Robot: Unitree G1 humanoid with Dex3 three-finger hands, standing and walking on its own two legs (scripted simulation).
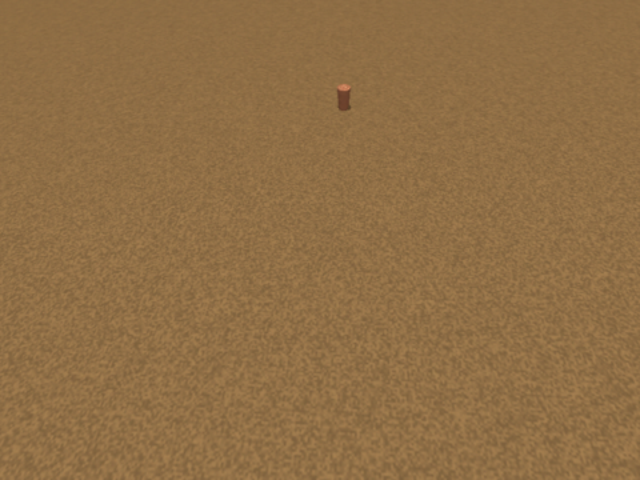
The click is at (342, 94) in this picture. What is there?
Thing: tapered cup
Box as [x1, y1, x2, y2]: [337, 84, 350, 110]
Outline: 341,84 337,87 339,109 345,110 347,109 350,87 346,84
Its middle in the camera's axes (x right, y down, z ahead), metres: +0.13 -0.80 +2.22
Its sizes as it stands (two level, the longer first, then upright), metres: 0.074 0.074 0.128
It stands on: the floor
